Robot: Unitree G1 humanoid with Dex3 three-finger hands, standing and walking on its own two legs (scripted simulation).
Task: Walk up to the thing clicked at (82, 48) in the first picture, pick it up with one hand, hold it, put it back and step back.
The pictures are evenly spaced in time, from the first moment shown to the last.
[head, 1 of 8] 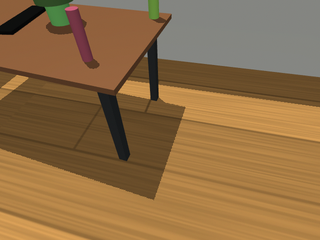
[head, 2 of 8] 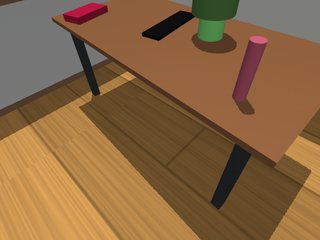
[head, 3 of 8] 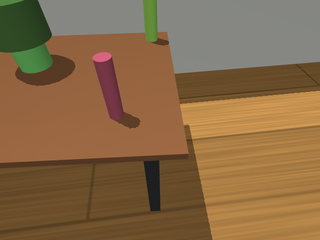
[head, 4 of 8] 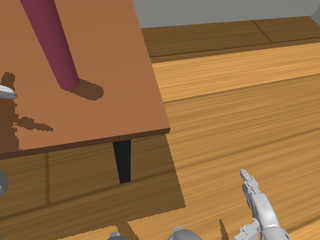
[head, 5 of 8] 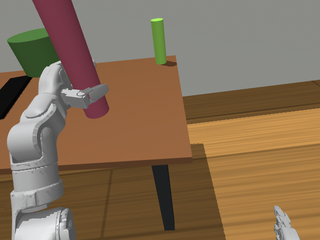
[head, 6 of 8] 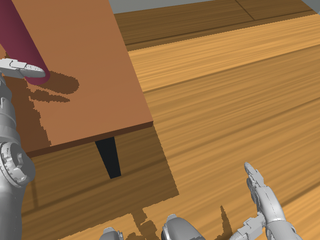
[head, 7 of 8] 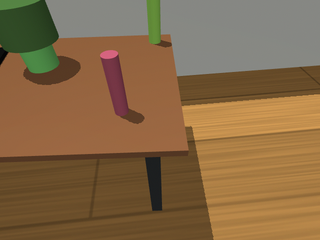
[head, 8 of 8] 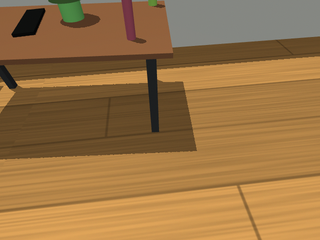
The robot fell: no
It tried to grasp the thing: yes
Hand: left
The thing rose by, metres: 0.26
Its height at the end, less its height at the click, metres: +0.00
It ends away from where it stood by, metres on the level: 0.01
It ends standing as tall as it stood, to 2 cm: yes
